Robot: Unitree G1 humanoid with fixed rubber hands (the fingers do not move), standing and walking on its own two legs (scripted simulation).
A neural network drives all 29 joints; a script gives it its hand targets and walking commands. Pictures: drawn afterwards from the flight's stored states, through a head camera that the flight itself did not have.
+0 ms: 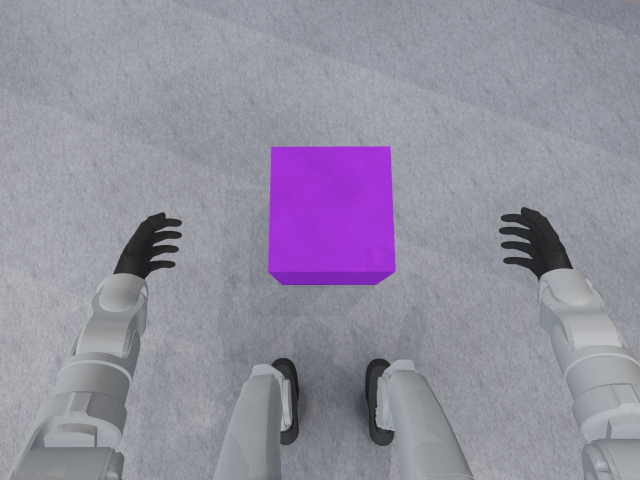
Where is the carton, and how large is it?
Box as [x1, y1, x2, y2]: [268, 146, 395, 284]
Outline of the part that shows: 390,146 271,147 268,271 280,283 376,284 395,271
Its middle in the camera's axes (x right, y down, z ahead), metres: +0.02 -0.04 +0.95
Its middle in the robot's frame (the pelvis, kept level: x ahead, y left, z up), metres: +0.53 -0.01 -0.54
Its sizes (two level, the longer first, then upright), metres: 0.271 0.257 0.285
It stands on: the floor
